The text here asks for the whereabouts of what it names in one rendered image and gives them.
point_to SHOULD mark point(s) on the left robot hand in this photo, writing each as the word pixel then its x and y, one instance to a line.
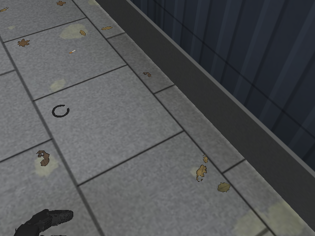
pixel 42 221

